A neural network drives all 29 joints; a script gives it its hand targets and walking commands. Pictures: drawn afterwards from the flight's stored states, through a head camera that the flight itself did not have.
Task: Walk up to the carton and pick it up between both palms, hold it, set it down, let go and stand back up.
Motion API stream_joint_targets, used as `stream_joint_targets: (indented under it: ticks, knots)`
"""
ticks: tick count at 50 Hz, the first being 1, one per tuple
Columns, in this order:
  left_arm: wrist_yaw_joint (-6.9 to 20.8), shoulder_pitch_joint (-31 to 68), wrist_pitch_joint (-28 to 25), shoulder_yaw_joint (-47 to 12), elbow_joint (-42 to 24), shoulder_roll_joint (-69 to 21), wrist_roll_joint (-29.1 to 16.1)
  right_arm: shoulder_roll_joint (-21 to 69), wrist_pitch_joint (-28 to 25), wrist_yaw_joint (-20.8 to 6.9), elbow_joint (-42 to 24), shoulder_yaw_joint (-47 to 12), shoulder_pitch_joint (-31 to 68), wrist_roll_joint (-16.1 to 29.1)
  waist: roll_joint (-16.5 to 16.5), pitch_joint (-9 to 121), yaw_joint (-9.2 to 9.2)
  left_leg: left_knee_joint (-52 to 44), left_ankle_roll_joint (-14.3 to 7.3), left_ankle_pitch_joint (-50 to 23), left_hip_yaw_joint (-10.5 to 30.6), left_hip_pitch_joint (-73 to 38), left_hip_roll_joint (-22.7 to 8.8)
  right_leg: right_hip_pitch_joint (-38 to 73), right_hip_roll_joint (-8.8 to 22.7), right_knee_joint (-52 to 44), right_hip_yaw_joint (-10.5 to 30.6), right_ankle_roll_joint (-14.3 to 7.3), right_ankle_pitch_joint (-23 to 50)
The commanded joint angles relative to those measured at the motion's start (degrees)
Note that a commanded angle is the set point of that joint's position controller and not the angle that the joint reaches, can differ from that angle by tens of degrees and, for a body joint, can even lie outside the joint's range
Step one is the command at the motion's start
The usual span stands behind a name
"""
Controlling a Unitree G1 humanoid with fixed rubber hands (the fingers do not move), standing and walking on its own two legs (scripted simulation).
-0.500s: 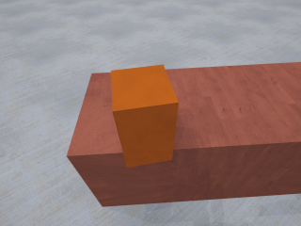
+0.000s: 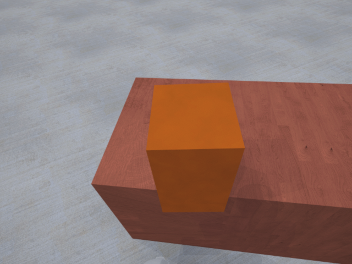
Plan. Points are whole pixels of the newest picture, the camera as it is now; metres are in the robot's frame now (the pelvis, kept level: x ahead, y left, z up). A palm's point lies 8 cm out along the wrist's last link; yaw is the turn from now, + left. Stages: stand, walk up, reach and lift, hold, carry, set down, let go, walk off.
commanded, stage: walk up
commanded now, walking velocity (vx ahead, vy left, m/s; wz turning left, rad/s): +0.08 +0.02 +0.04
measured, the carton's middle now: (192, 154) +0.39 +0.02 +0.02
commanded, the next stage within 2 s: none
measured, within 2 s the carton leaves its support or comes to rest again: neither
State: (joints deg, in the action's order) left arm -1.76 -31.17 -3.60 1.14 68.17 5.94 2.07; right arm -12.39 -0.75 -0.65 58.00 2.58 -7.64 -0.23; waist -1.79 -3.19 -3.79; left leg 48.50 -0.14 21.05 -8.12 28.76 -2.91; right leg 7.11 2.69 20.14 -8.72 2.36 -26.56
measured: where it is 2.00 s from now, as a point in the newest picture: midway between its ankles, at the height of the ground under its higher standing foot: outside the picture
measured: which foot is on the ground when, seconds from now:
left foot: up 0.00-0.04, down 0.06-0.66, up 0.68-0.96, down 0.98-1.00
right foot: down 0.00-0.06, up 0.08-0.60, down 0.62-1.00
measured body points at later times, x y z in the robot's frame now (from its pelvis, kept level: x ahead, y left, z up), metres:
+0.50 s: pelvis +0.04 +0.02 -0.01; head +0.09 +0.02 +0.44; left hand +0.18 +0.26 -0.15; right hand +0.08 -0.24 -0.15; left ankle +0.13 +0.09 -0.72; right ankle +0.05 -0.12 -0.67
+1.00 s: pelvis -0.07 +0.00 +0.01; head -0.06 +0.00 +0.46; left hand +0.02 +0.24 -0.13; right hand -0.03 -0.25 -0.14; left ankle -0.13 +0.10 -0.72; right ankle +0.01 -0.13 -0.72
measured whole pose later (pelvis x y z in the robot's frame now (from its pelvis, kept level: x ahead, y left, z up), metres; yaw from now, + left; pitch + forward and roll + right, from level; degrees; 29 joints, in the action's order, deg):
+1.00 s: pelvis -0.07 +0.00 +0.01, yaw -1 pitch +1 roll -1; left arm -0.7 -10.7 1.4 2.9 54.4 10.1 1.3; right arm -11.6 2.7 1.8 58.3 2.2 -14.4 -0.1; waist -0.7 1.0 -0.2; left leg 29.2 -1.5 22.1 0.2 8.0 0.7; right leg -21.3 0.9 28.1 -3.2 -0.2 -7.4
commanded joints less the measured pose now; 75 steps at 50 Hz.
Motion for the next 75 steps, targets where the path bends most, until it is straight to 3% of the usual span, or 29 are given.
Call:
stream_joint_targets:
  ticks: [1,2,3,4,5,7,10,12,14,19,25,28,31,32,33,35,36,41,46,48,51,53,65,67,70,72,73,74,75]
  knots:
    - [-0.38,0.22,-0.23,0.43,-0.98,7.5,-0.92,1.0,-0.86,-0.39,-1.91,-1.38,-3.42,-0.16,17.59,-6.5,6.99,-12.82,-2.31,-9.4,-5.03,-13.37,4.71,-14.57,9.35,5.8,1.28,-5.64,72.56]
    - [-0.45,0.71,0.06,0.33,-0.56,8.18,-1.54,-2.18,-1.68,-0.28,-0.44,-0.45,-10.69,-0.69,16.42,-2.49,11.36,-17.36,-3.89,-20.75,-3.71,-24.12,3.62,-18.2,7.85,15.42,0.99,-4.17,72.1]
    - [-0.17,0.8,0.12,0.88,-1.95,8.21,-2.43,-5.98,-2.58,-0.15,1.55,0.54,-17.27,-1.34,11.54,4.0,13.62,-18.99,-6.08,-43.39,1.94,-39.18,-1.71,-26.96,4.75,25.31,1.05,-1.26,50.45]
    - [-0.05,-1.69,0.74,0.11,-3.41,4.75,-3.76,-10.33,-2.92,-0.21,2.65,1.59,-23.34,-2.46,-0.95,14.43,14.11,-18.73,-12.31,-69.24,19.44,-52.1,-18.59,-35.63,-0.39,40.57,0.98,1.49,4.56]
    - [-0.2,-6.67,2.23,1.01,-2.65,5.97,-4.64,-12.04,-2.13,0.39,3.38,1.89,-23.23,-0.98,-9.0,26.8,11.19,-19.5,-19.91,-78.84,26.57,-48.23,-25.71,-25.71,-1.88,47.71,6.09,0.54,-9.74]
    - [0.02,0.4,2.92,1.19,-3.14,7.17,-3.27,-5.59,-1.8,1.44,1.14,0.24,-13.99,-0.3,1.21,17.72,7.78,-23.6,-17.63,-72.91,19.28,-36.09,-21.52,-25.63,1.35,49.93,9.99,-1.11,-9.2]
    - [0.11,2.18,4.73,0.27,-3.02,1.38,0.11,-1.12,-1.56,3.25,-1.2,-2.0,-4.12,-0.14,-2.78,4.67,3.74,-28.1,-14.36,-54.8,12.4,-14.17,-17.03,-22.41,2.93,41.46,10.73,-1.14,-7.36]
    - [-0.65,2.4,6.38,1.2,-3.95,2.79,-0.07,-4.15,-1.19,3.45,-2.75,-0.96,-2.06,-0.25,-2.11,1.14,2.28,-27.07,-14.77,-63.3,10.83,-12.66,-18.72,-25.09,1.63,41.79,9.59,0.23,-9.01]
    - [-1.56,5.15,7.55,2.66,-5.7,6.36,-0.58,-7.28,-0.73,3.43,-3.43,0.31,-5.31,-0.72,-4.94,4.76,4.55,-23.84,-17.17,-73.05,14.49,-16.87,-22.87,-29.03,1.11,45.03,9.31,1.74,-10.73]
    - [-1.08,15.16,9.32,3.95,-11.24,5.28,0.07,-6.8,0.61,3.87,-5.52,1.81,-3.62,-2.01,-3.88,6.73,4.29,-27.91,-17.2,-43.74,17.35,-8.86,-23.77,-33.77,1.0,52.58,13.04,2.23,-3.67]
    - [-0.39,18.81,9.75,4.0,-14.51,6.49,-0.42,-7.24,1.5,3.6,-5.6,2.13,-3.54,-2.16,-4.39,8.46,5.42,-27.63,-13.04,-26.69,16.9,-12.58,-19.65,-32.34,-1.01,35.21,10.03,2.16,-1.49]
    - [0.24,18.58,9.52,4.04,-16.16,9.2,-1.56,-8.38,2.69,2.86,-5.7,2.94,-2.26,-1.39,-11.86,8.55,5.3,-28.96,-9.92,-22.42,14.7,-9.71,-17.45,-25.08,-2.35,23.71,6.98,0.97,0.48]
    - [1.14,14.35,7.89,3.76,-15.69,11.45,-1.54,-7.72,3.56,2.43,-5.67,3.07,-4.04,-0.78,-2.0,7.85,2.96,-19.76,-2.75,-12.07,8.88,-4.35,-11.31,-16.43,2.73,-0.37,13.41,-2.41,8.8]
    - [0.98,17.89,7.18,5.25,-18.12,18.28,-0.96,-3.51,4.01,2.44,-8.16,2.08,-2.95,0.44,24.7,5.8,3.44,-5.59,2.37,5.06,0.1,4.48,-0.74,-20.32,17.66,-7.55,33.17,-8.92,13.38]
    - [0.6,19.38,7.04,5.41,-18.62,18.9,-0.67,-5.84,4.74,3.22,-8.51,2.89,-0.98,0.04,31.98,3.06,0.28,9.53,1.72,14.7,5.6,3.14,1.24,-29.28,22.47,-7.27,36.18,-17.13,21.33]
    - [-0.2,26.28,7.05,3.29,-20.46,13.31,0.13,-5.58,5.29,1.99,-7.09,2.67,-2.24,0.14,9.86,1.05,6.03,23.35,0.09,10.06,14.03,0.82,5.02,-33.08,16.47,-4.95,25.16,-14.36,26.97]
    - [-0.66,29.7,7.02,3.12,-21.73,14.44,-0.16,-5.6,5.33,1.5,-6.36,3.04,-3.88,-0.6,5.93,2.06,8.22,25.47,-0.22,7.18,14.19,1.38,6.43,-31.52,13.89,-4.37,21.43,-11.51,25.89]
    - [0.2,24.23,4.88,2.1,-20.41,9.96,-0.99,-4.08,3.9,1.28,-2.79,1.83,-12.08,-1.33,13.97,10.48,7.49,14.17,2.21,3.71,10.43,-1.0,5.56,-18.38,8.45,-6.82,19.4,-9.41,5.17]
    - [0.73,17.62,4.22,3.23,-15.7,13.4,-0.43,-1.87,3.3,2.61,-3.17,0.02,-7.18,0.23,15.17,6.46,3.11,-18.28,1.06,8.05,8.01,-9.06,3.23,-13.53,10.54,-5.07,23.67,-12.11,13.35]
    - [1.04,16.88,4.86,4.0,-14.74,13.47,-0.85,-2.18,2.35,2.9,-1.19,-0.42,-13.73,0.52,15.49,5.51,4.85,-34.54,-1.11,-3.93,8.36,-19.66,2.23,-19.95,9.42,-3.76,21.99,-8.58,10.97]
    - [1.13,21.41,4.99,3.45,-15.47,8.74,-2.38,-6.63,1.04,1.97,0.28,0.1,-11.41,-0.27,-13.55,-3.56,4.16,-40.78,-6.18,9.62,25.21,-8.91,-10.15,-25.04,-0.57,2.43,8.88,-2.05,11.37]
    - [1.64,20.44,5.05,4.39,-14.4,10.96,-2.17,-0.4,0.16,1.97,-1.65,-2.19,-4.66,-0.9,-6.84,-6.51,1.37,-42.99,-4.56,10.4,20.35,-6.98,-7.75,-23.09,-0.48,5.43,8.94,-2.01,15.6]
    - [1.32,9.38,3.75,2.77,-9.29,6.14,0.09,-3.4,0.16,2.06,-1.6,-0.28,-9.21,-0.38,-2.72,-7.74,2.55,-39.51,-6.03,19.14,19.26,-2.81,-6.86,-17.54,-0.05,10.9,3.95,0.65,8.31]
    - [1.68,11.88,3.34,3.92,-10.94,8.82,-0.36,-6.93,0.16,1.09,-2.21,1.22,-10.96,-0.68,-4.07,-8.77,4.13,-42.31,-8.39,31.47,26.38,-3.59,-11.67,-25.18,-1.06,20.9,0.7,0.69,1.2]
    - [1.61,14.74,1.75,2.68,-12.67,4.22,-0.58,-5.55,-0.73,0.97,0.13,1.08,-13.43,-0.59,-3.15,-13.3,5.73,-39.36,-9.25,20.2,27.55,-8.41,-13.04,-29.85,2.36,13.85,2.21,1.62,6.73]
    - [1.19,7.82,0.67,2.22,-9.82,3.48,-1.03,-3.88,-0.89,1.18,0.11,0.43,-10.89,-0.68,4.34,-12.56,1.82,-30.95,-5.74,8.13,18.83,-5.03,-8.09,-20.03,0.35,5.92,1.45,1.39,9.45]
    - [1.1,1.88,-0.03,2.52,-8.45,4.63,-0.62,-2.17,-1.4,1.24,-0.62,0.19,-8.56,-0.06,5.04,-7.86,-1.27,-21.41,-4.07,-2.34,12.08,-4.63,-3.49,-12.84,4.25,1.78,6.86,-0.17,10.19]
    - [0.83,-4.9,-0.34,3.49,-6.46,9.39,-0.63,1.55,-1.91,1.09,-1.93,-1.03,-9.18,0.58,21.2,-2.44,-2.21,-4.48,-1.16,-1.43,5.49,1.8,2.59,-4.05,14.5,-2.09,23.49,-3.47,16.0]
    - [0.34,-5.36,-0.26,3.64,-6.11,12.73,-0.52,-0.11,-1.87,1.75,-1.46,-0.02,-11.12,0.54,21.75,-2.59,-1.78,1.74,-0.17,3.9,5.2,1.75,3.19,-5.71,21.26,-3.95,32.64,-8.37,31.93]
